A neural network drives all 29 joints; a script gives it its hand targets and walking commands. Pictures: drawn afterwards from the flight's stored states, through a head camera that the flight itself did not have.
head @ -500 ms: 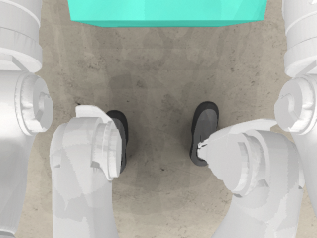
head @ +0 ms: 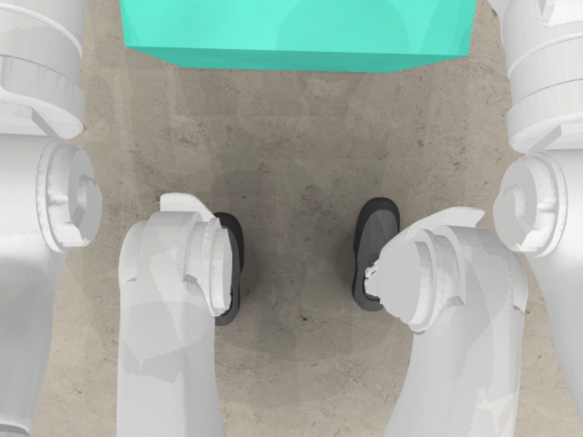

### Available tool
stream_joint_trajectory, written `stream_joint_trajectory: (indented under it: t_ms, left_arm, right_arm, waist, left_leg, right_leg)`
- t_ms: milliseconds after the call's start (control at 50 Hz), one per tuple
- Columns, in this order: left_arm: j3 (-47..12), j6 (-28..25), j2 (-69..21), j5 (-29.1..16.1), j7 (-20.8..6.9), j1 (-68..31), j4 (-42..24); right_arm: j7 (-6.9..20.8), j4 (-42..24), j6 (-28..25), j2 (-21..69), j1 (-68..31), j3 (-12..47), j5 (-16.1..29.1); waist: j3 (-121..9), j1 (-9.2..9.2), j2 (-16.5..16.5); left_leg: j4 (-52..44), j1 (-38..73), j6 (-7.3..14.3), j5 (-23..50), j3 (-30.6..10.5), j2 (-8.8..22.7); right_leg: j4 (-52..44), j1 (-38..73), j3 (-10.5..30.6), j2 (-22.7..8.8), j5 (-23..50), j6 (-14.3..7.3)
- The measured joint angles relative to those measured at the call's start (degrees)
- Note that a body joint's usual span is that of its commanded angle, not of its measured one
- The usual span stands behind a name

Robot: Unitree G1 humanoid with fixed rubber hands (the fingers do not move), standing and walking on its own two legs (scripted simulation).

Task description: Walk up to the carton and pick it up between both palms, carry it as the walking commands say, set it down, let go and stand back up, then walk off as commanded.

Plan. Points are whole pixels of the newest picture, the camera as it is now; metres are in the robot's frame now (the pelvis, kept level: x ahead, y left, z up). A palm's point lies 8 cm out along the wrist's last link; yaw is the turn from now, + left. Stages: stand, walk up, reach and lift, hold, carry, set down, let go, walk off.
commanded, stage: reach and lift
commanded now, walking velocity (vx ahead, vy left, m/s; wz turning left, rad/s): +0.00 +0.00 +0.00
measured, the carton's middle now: out of the picture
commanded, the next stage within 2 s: none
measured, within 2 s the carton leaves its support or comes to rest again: neither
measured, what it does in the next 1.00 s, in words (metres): rises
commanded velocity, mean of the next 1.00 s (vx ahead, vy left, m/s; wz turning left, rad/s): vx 0.00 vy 0.00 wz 0.00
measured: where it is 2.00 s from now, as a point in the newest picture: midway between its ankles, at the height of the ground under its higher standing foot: (297, 279)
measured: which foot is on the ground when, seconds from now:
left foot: down 0.00-1.00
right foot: down 0.00-1.00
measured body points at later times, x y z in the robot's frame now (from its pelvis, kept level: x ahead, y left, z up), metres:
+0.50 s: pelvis +0.00 +0.00 +0.03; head +0.37 +0.01 +0.29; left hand +0.59 +0.20 -0.10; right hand +0.59 -0.18 -0.11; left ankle +0.10 +0.13 -0.34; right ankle +0.13 -0.14 -0.34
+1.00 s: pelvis +0.00 +0.00 +0.08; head +0.34 +0.00 +0.37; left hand +0.56 +0.20 -0.03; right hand +0.56 -0.18 -0.03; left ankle +0.10 +0.13 -0.34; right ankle +0.13 -0.14 -0.34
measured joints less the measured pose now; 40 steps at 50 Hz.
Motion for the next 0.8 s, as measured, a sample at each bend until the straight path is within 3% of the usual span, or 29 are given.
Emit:
stream_joint_trajectory:
  t_ms: [200, 480, 800]
  left_arm:
    - [3.9, 1.9, -1.9, 4.3, -1.3, 2.2, -3.3]
    - [8.3, 4.5, -5.0, 8.1, 1.3, 6.9, -9.2]
    - [13.6, 6.6, -9.1, 12.6, -0.5, 14.2, -14.8]
  right_arm:
    - [1.4, -2.6, 2.4, 0.7, 1.8, -4.0, -4.0]
    - [1.3, -8.5, 5.4, 4.1, 6.3, -8.3, -8.4]
    - [2.3, -15.6, 8.4, 8.6, 13.8, -13.3, -12.6]
  waist:
    - [-3.9, 0.22, -0.5]
    - [-11.0, 0.05, -0.3]
    - [-20.9, -0.37, -0.1]
  left_leg:
    - [-3.4, -0.6, 0.0, 1.4, -0.3, 0.2]
    - [-6.7, -1.8, 0.0, 1.6, -0.4, 0.0]
    - [-14.0, -1.6, 0.2, 3.9, -0.2, -0.2]
  right_leg:
    - [-3.7, -0.2, -0.6, 0.1, 1.3, -0.2]
    - [-6.8, -1.2, -0.8, -0.2, 1.0, -0.3]
    - [-13.8, -0.4, -0.9, -0.3, 2.6, -0.2]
